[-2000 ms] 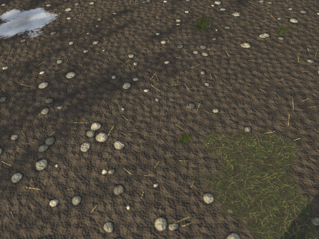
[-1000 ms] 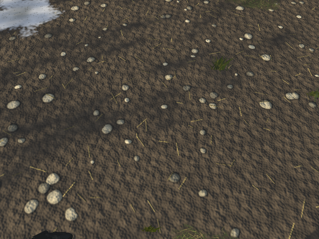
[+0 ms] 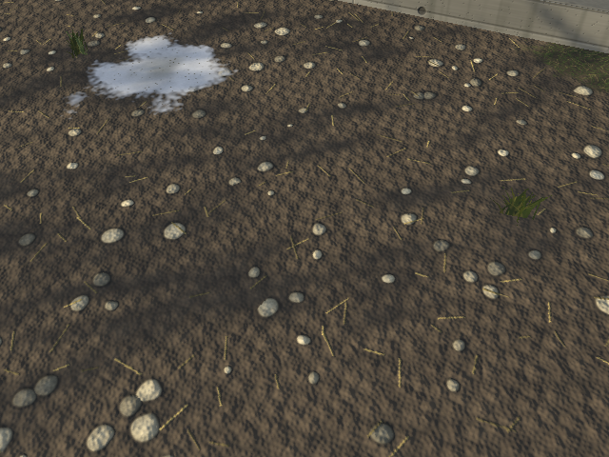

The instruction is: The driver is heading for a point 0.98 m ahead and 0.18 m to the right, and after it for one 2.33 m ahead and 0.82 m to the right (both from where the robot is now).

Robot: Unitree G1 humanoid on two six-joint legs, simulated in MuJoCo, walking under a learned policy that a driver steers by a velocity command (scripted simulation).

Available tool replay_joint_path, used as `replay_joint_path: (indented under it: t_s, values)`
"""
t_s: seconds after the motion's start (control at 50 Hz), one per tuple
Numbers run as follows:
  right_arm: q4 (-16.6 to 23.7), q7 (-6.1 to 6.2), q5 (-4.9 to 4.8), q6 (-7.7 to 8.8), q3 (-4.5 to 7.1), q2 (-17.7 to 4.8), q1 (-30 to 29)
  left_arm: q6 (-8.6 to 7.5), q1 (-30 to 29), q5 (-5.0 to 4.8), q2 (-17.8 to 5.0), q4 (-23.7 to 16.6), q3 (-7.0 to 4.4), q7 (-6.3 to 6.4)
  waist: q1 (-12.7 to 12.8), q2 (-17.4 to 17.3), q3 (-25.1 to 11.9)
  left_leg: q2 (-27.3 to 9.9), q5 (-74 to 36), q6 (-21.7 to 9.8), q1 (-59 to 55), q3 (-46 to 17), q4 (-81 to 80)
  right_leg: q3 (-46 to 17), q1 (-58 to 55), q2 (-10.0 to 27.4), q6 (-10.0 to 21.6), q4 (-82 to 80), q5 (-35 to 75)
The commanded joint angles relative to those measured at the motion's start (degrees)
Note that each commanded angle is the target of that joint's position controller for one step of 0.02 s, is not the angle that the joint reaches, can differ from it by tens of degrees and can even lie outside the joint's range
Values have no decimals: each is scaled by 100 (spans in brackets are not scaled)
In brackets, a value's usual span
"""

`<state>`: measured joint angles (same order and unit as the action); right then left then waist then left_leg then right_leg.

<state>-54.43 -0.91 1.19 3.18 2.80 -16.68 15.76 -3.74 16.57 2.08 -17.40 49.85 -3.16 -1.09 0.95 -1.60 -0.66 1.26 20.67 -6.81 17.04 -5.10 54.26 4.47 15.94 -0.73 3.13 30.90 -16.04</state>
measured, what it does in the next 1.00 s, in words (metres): walks ahead, turning right: left foot, then right foot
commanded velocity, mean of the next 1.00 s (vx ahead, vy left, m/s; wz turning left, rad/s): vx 0.95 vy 0.00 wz -0.38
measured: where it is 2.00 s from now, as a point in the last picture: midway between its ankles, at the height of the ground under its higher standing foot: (473, 126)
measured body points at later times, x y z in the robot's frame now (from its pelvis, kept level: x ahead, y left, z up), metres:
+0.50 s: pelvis +0.37 +0.03 -0.02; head +0.40 +0.02 +0.43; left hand +0.34 +0.29 -0.16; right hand +0.51 -0.24 -0.13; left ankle +0.45 +0.09 -0.73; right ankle +0.14 -0.09 -0.62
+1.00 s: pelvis +0.82 -0.04 -0.02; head +0.85 -0.03 +0.43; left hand +0.97 +0.21 -0.17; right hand +0.86 -0.32 -0.13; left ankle +0.77 +0.14 -0.60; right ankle +0.86 -0.06 -0.73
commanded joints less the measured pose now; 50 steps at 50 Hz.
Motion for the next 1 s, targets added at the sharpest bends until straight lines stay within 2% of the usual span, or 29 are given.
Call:
replay_joint_path:
  t_s: [0.02, 0.06, 0.18, 0.28, 0.3, 0.34, 0.36, 0.38, 0.4, 0.42, 0.44, 0.46, 0.48, 0.5, 0.54, 0.58, 0.64, 0.66, 0.74, 0.78, 0.82, 0.84, 0.86, 0.88, 0.9, 0.92, 0.94, 0.96, 1.0]
  values:
    - [715, -158, 101, 200, 24, -450, -697, -90, 511, -54, -701, -100, -125, 0, 26, 393, 285, -566, -759, -43, 2990, -108, 1245, -3155, -1694, 1811, 608, -2271, -2630]
    - [673, -256, 204, 84, 0, -399, -701, -172, 577, -64, -523, -22, -48, 32, -36, 595, 368, -718, -1092, 214, 2754, 184, 1158, -2509, -1327, 1463, 581, -2617, -2058]
    - [1214, -290, 112, -52, -112, -213, -2075, -293, 1366, -152, -315, 375, -10, 23, 213, 345, 1013, -708, -1981, 501, 3344, 768, -52, -1314, -1394, 1081, 757, -3135, -45]
    - [1563, -313, 46, -20, -230, -55, -2711, -360, 1487, -175, -315, 589, 15, 97, 235, 457, 1135, -502, -2462, 207, 2420, 1171, -1683, -644, -1829, 1179, 733, -3513, 2182]
    - [1593, -288, 45, -12, -231, -71, -2686, -353, 1451, -170, -360, 630, 14, 99, 180, 480, 1050, -399, -2327, 94, 2191, 1252, -1882, -479, -2075, 1199, 700, -3345, 2996]
    - [1555, -185, 41, -6, -180, -195, -2321, -330, 1411, -112, -552, 695, -11, 121, -69, 747, 567, 55, -1800, -107, 1343, 1465, -1986, -262, -2498, 1304, 584, -2435, 5942]
    - [1422, -122, 40, 2, -112, -364, -1749, -274, 1395, -47, -698, 743, -47, 162, -369, 929, 160, 274, -1403, -202, 740, 1456, -1933, -209, -2687, 1368, 519, -1579, 7079]
    - [1117, -44, 22, 15, -6, -591, -678, -190, 1308, 20, -856, 765, -98, 213, -846, 1074, -394, 440, -934, -303, -307, 1372, -1925, -173, -2559, 1424, 466, -329, 7493]
    - [699, 47, 38, 31, 116, -811, 652, -125, 1047, 32, -877, 709, -119, 235, -1470, 935, -939, 268, -879, -418, -1798, 1164, -2226, -69, -1816, 1251, 405, 1344, 6750]
    - [569, 150, 238, 63, 282, -1313, 1334, -141, 1353, -66, -188, 521, 35, 138, -1284, 4, -1604, -1165, 1395, -639, -3596, -642, -2367, -151, 131, 733, 387, 3523, 3813]
    - [603, 72, 246, 75, 340, -1409, 1215, -256, 1619, -284, 291, 379, 125, 34, -782, -1249, -2281, -2440, 3383, -941, -4330, -4043, -3650, -814, 1832, -267, 312, 5192, -760]
    - [618, 10, 180, 89, 324, -1123, 601, -271, 927, -282, -294, 239, -6, 91, -736, -562, -1403, -2226, 3253, -748, -3633, -3961, -4194, -1153, 2488, 69, 514, 5440, -303]
    - [621, 8, 161, 162, 237, -706, 214, -269, 473, -292, -329, 126, -20, 93, -584, -5, -557, -2174, 2133, -645, -2640, -2796, -4169, -1009, 2524, 397, 522, 5213, 244]
    - [560, 3, 170, 230, 178, -423, 49, -235, 397, -262, -199, 150, 10, 57, -381, 345, -120, -1986, 1260, -480, -1779, -2048, -4338, -989, 2239, 618, 540, 4844, 420]
    - [349, 31, 130, 324, 56, -89, 51, -26, 587, -79, 87, 156, 47, -74, 23, 19, 239, -1645, 572, -137, -754, -940, -4619, -1028, 1749, 838, 440, 4499, 503]
    - [202, 16, -18, 420, 43, -44, 155, 164, 309, -66, 216, 5, 53, -156, 152, -49, 577, -1452, 3, 123, -509, -125, -4853, -951, 2052, 966, 346, 4393, 679]
    - [139, -20, -6, 511, 32, -45, 313, 248, -601, -136, 267, -384, 106, -217, 66, -81, 956, -1045, -1401, 489, -283, 1133, -5085, -508, 2433, 881, 283, 3653, 1573]
    - [120, -27, 8, 530, 17, -13, 396, 240, -815, -179, 255, -444, 117, -229, 6, -55, 997, -845, -1956, 590, -333, 1475, -5098, -309, 2410, 761, 306, 3312, 1892]
    - [-16, 137, -52, 532, -44, -171, 894, 157, -1665, -161, 235, -807, 203, -304, -117, 78, 1101, -841, -4882, 747, -1156, 2138, -4972, 577, 2165, 344, 465, 1595, 2432]
    - [41, 298, -65, 491, -23, -458, 964, 141, -1530, -132, 68, -783, 182, -328, 60, -176, 732, -1025, -7207, 870, -1848, 2263, -4361, 900, 1572, -76, 620, 1055, 2502]
    - [183, 473, -33, 338, 78, -834, 792, 184, -702, -142, -258, -567, 78, -302, 590, -489, 134, -1271, -8821, 896, -2245, 2236, -3080, 989, 585, -468, 756, 928, 2017]
    - [302, 510, 14, 237, 140, -995, 519, 212, 268, -133, -513, -313, -39, -265, 1104, -578, -319, -1396, -9142, 839, -2061, 2131, -1864, 859, -407, -600, 901, 980, 1638]
    - [459, 493, 96, 142, 194, -1087, 93, 232, 1585, -132, -799, 72, -206, -174, 1708, -551, -765, -1477, -8644, 734, -1468, 1930, -142, 371, -1627, -506, 1185, 825, 1142]
    - [499, 355, 89, 80, 243, -1004, -221, 233, 2027, -236, -959, 245, -365, -42, 1865, 141, -662, -718, -4563, 629, -506, 1956, 2355, -207, -2349, -206, 1500, 172, 883]
    - [875, 225, 211, 213, -22, 13, -390, 285, 1436, -240, -1206, 262, -421, 22, 1021, 1437, -115, 146, 784, 627, 1813, 1465, 4298, -1434, -2832, 339, 1722, 925, 1998]
    - [1544, 181, -11, 356, -108, 81, -132, 310, 1095, -76, -1548, 46, -470, 7, 539, 1396, -1158, 181, 926, 784, 3377, 250, 4877, -4131, -3930, 1250, 2863, -333, 465]
    - [1618, 141, 89, 522, -151, -188, -398, 313, 886, -37, -1166, -110, -439, 60, 551, 392, -782, -120, 435, 643, 3698, -127, 4117, -5158, -3397, 1592, 2631, -1691, -1329]
    - [1548, 103, 87, 562, -103, -405, -508, 287, 645, -21, -784, -92, -357, 91, 241, -384, -2, -397, -5, 637, 3454, -108, 3405, -4807, -2326, 1487, 2286, -2039, -1567]
    - [1533, 106, 300, 368, -143, -352, -506, 113, 326, -91, -713, -167, -295, 140, -250, -649, 503, -680, -32, 857, 2660, -99, 2582, -3973, -727, 1006, 2013, -2061, -540]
